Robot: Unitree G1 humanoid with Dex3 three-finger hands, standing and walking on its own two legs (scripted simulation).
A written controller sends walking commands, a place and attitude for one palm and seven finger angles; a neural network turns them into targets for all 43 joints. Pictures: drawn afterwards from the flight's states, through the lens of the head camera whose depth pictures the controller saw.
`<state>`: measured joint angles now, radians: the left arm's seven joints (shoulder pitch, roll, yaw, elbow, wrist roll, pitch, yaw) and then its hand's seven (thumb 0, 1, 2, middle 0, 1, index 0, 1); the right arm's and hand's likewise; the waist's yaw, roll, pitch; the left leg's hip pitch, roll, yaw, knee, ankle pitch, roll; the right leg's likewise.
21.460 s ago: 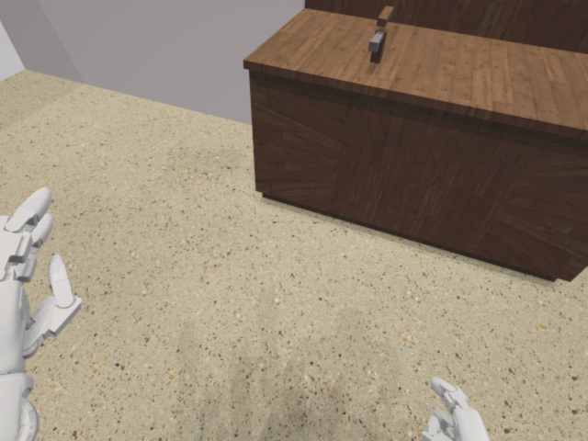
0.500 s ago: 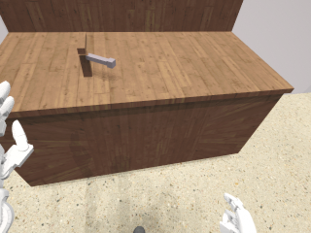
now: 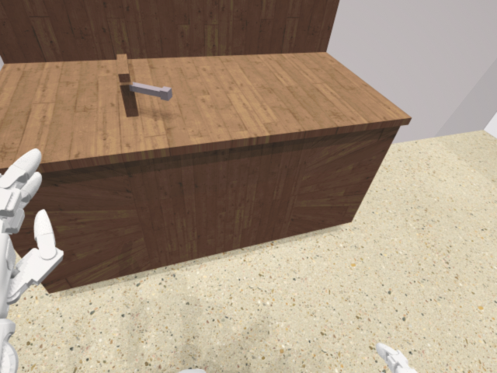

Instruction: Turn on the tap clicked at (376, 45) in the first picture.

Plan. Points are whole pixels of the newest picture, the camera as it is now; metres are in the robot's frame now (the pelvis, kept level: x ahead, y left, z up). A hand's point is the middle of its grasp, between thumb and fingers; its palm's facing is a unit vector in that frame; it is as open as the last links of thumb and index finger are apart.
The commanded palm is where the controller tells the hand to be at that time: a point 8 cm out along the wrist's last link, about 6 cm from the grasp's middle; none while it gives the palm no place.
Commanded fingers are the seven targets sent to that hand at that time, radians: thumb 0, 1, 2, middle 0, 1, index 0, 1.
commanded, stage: stop stepping back and stand still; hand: left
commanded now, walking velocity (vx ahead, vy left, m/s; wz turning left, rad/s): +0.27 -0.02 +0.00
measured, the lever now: (166, 93) +0.82 +0.31 +0.05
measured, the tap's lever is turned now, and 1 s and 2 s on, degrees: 57 57 57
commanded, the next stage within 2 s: stand and check the lever's angle in 0.66 s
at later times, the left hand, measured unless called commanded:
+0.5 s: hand out of the picture +0.11 +0.26 +0.18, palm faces +0.52 -0.78 -0.35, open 7.4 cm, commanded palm +0.06 +0.29 +0.18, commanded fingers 0.00 0.90 0.90 -0.20 -0.30 -0.20 -0.30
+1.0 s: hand (17, 315) +0.13 +0.25 +0.16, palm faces +0.51 -0.78 -0.37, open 7.4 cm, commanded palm +0.07 +0.29 +0.18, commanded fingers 0.00 0.90 0.90 -0.20 -0.30 -0.20 -0.30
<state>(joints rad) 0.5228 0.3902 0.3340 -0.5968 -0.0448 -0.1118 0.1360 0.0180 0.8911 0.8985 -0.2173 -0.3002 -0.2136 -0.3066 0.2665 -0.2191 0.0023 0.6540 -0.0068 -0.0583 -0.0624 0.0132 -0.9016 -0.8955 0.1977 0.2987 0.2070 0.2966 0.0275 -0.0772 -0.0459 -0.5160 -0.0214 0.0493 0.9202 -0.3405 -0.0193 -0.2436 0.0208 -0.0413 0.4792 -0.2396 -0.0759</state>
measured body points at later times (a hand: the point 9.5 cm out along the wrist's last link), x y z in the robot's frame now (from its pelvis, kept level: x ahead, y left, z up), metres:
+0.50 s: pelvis -0.08 +0.00 +0.00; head -0.11 -0.02 +0.45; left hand +0.07 +0.29 +0.20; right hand +0.08 -0.23 -0.10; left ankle -0.04 +0.13 -0.70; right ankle -0.02 -0.07 -0.74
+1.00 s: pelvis -0.06 -0.01 -0.01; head -0.06 -0.02 +0.44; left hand +0.09 +0.29 +0.19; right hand +0.12 -0.22 -0.10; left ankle -0.06 +0.13 -0.74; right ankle -0.03 -0.08 -0.74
